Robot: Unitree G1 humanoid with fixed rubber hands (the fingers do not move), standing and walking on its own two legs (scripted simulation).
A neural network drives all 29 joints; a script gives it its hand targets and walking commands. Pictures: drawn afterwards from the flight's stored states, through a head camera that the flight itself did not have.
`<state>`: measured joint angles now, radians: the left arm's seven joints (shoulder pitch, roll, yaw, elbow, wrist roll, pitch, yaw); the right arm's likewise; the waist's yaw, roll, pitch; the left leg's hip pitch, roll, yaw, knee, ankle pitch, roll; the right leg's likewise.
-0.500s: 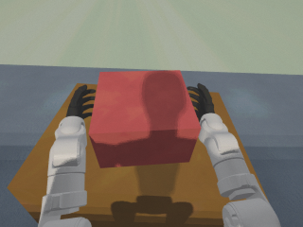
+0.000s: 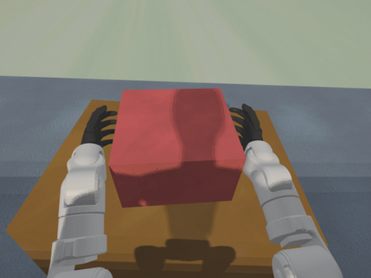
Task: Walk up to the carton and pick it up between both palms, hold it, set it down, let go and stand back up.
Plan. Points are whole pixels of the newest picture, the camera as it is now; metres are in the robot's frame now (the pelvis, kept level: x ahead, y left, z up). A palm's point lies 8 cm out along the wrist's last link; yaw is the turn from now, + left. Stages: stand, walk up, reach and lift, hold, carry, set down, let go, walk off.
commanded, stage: hold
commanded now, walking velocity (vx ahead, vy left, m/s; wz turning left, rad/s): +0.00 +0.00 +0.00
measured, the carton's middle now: (175, 143) +0.39 -0.01 +0.14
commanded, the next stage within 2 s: none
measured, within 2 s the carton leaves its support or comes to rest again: neither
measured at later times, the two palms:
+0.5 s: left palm (82, 143) +0.35 +0.17 +0.18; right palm (243, 135) +0.36 -0.15 +0.18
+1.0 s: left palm (87, 143) +0.35 +0.16 +0.17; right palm (246, 138) +0.35 -0.16 +0.17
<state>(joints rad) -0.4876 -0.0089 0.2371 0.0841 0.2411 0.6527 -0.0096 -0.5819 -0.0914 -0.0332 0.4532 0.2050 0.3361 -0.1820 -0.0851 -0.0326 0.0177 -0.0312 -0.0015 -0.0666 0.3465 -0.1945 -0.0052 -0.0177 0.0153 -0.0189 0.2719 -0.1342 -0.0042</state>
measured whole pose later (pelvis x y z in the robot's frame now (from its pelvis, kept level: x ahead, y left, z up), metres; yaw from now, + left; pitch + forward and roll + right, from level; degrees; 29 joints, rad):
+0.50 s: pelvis +0.00 +0.00 +0.00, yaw +1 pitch -7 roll -1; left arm -0.53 0.01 0.27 0.12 0.24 0.65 -0.03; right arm -0.62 -0.06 -0.05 0.48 0.16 0.34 -0.19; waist -0.07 -0.05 0.02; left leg -0.03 -0.01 -0.08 0.35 -0.19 0.00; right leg -0.01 0.01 -0.03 0.27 -0.14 0.00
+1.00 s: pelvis +0.00 +0.00 +0.00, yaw +0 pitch -7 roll -1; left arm -0.53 -0.01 0.25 0.11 0.25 0.65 -0.02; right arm -0.61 -0.08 -0.04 0.49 0.18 0.31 -0.17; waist -0.07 -0.04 0.03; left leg -0.03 0.00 -0.06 0.36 -0.20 0.00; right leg -0.02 0.01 -0.02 0.28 -0.13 0.00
